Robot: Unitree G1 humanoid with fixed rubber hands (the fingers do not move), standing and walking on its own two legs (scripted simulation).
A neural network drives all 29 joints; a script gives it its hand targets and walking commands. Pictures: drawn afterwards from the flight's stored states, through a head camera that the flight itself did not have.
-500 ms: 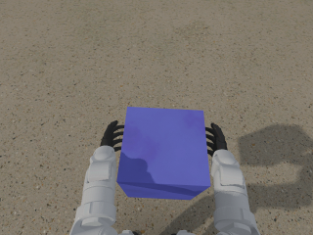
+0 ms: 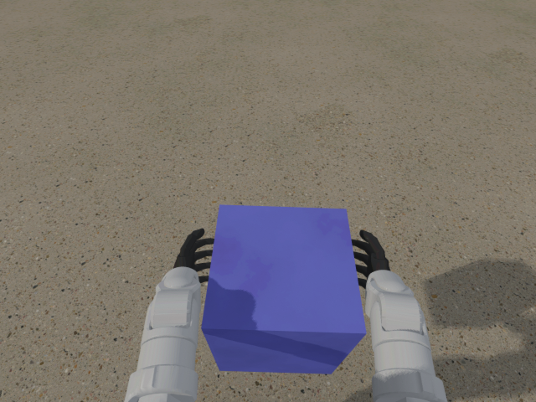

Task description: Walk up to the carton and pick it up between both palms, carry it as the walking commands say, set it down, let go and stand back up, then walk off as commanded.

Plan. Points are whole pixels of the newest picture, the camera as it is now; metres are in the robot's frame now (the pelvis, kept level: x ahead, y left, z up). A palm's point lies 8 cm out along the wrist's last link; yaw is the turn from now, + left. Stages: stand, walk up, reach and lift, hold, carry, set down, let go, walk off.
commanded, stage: reach and lift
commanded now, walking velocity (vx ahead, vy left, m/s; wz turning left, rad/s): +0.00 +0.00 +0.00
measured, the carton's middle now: (279, 294) +0.32 -0.02 -0.05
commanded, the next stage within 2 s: hold in 1.40 s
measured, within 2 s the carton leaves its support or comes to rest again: neither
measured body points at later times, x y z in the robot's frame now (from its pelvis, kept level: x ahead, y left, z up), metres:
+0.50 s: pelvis +0.00 -0.01 +0.00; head -0.03 +0.00 +0.45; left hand +0.32 +0.13 +0.05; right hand +0.31 -0.17 +0.05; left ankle +0.03 +0.10 -0.74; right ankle +0.01 -0.13 -0.74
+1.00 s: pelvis +0.01 -0.01 +0.00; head -0.03 -0.01 +0.45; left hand +0.31 +0.14 +0.05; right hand +0.31 -0.16 +0.05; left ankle +0.03 +0.10 -0.74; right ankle +0.01 -0.13 -0.74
